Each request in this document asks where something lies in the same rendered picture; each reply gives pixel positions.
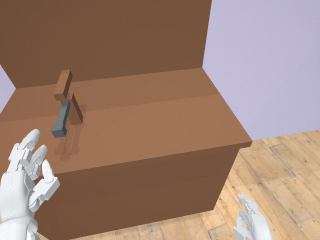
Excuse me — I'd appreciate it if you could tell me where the left robot forearm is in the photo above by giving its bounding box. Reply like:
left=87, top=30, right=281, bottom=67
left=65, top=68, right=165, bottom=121
left=0, top=216, right=41, bottom=240

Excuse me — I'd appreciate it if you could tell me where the robot right hand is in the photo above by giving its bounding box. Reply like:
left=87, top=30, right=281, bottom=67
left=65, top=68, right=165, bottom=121
left=233, top=193, right=273, bottom=240

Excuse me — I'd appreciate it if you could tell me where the robot left hand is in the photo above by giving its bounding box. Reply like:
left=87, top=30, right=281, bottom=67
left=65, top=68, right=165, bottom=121
left=0, top=129, right=60, bottom=223

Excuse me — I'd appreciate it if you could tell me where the tap lever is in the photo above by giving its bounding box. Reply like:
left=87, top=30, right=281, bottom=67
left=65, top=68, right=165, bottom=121
left=51, top=100, right=71, bottom=138

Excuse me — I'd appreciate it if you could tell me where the counter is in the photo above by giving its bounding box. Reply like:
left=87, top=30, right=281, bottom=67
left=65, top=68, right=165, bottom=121
left=0, top=0, right=253, bottom=240

